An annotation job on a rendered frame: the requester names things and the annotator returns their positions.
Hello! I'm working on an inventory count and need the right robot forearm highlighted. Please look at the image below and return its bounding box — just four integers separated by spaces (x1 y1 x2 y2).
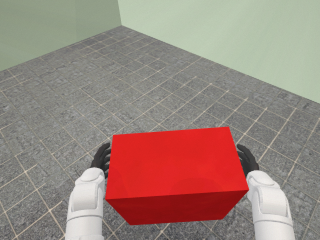
246 170 296 240

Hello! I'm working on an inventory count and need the carton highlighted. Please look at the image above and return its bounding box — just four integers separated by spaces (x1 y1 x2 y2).
105 126 249 226

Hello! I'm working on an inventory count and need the left robot hand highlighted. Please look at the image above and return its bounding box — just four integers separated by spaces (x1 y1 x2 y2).
90 142 111 179

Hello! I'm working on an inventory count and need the right robot hand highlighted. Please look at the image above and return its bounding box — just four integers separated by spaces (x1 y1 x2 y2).
237 144 259 178

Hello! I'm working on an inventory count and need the left robot forearm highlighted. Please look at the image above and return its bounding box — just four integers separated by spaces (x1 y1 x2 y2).
65 167 105 240

